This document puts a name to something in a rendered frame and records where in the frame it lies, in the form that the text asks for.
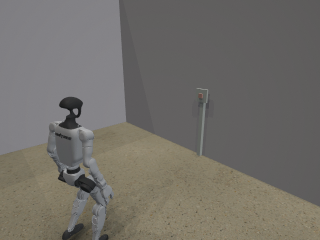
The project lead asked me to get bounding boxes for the right robot forearm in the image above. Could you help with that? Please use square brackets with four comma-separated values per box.
[88, 158, 107, 190]

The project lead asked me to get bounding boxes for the panel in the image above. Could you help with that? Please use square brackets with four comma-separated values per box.
[195, 88, 209, 156]

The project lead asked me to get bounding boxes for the robot right upper arm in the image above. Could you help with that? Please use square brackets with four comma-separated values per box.
[79, 128, 95, 168]

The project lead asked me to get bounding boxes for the robot left upper arm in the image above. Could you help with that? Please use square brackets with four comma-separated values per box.
[46, 121, 62, 154]

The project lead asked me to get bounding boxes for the robot right hand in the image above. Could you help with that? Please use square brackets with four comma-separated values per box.
[100, 185, 114, 205]

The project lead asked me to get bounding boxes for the robot left hand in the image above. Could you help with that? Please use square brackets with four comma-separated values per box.
[57, 165, 67, 173]

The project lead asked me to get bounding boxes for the robot torso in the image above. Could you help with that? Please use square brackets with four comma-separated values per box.
[55, 120, 85, 187]

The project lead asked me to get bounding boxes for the left robot forearm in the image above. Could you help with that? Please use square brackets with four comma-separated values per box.
[47, 152, 64, 168]

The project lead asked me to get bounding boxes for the robot left foot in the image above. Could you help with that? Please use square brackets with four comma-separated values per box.
[62, 223, 84, 240]

